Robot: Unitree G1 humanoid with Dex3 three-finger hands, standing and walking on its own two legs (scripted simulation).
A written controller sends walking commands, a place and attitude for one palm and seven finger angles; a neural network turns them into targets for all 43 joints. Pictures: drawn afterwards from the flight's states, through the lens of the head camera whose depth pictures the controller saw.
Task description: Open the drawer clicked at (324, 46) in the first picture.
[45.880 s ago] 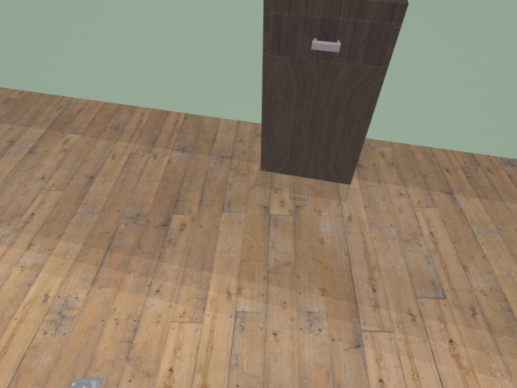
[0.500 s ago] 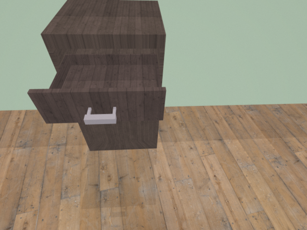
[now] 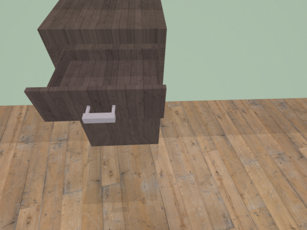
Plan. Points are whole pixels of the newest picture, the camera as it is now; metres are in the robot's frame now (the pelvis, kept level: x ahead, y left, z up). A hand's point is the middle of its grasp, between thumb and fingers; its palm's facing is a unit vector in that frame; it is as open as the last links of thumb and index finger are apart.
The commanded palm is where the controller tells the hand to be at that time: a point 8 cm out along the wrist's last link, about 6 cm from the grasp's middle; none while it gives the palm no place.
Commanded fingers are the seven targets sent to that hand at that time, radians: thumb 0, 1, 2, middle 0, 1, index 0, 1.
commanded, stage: look to check the result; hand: left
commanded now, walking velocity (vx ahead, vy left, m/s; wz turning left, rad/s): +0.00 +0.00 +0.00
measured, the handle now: (100, 113) +0.48 +0.22 -0.03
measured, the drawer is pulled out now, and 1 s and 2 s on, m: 0.29 0.29 0.29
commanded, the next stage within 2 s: stand and wait in 0.14 s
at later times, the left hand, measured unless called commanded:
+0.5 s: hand out of the picture +0.07 +0.21 -0.17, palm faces -0.01 -0.96 -0.28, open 7.4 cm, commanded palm none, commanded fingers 0.00 0.90 0.90 -0.20 -0.30 -0.20 -0.30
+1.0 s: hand out of the picture +0.09 +0.23 -0.17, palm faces -0.02 -0.95 -0.31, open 7.4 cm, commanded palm none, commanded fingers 0.00 0.90 0.90 -0.20 -0.30 -0.20 -0.30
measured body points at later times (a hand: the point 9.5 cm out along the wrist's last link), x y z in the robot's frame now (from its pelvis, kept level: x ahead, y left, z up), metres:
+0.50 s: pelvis +0.01 -0.01 +0.00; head +0.03 +0.00 +0.45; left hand +0.07 +0.26 -0.15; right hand +0.06 -0.27 -0.15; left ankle -0.01 +0.10 -0.75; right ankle +0.01 -0.12 -0.75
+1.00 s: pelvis +0.02 +0.00 +0.00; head +0.04 +0.00 +0.45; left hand +0.09 +0.28 -0.14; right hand +0.08 -0.28 -0.14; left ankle -0.01 +0.10 -0.75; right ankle +0.01 -0.12 -0.75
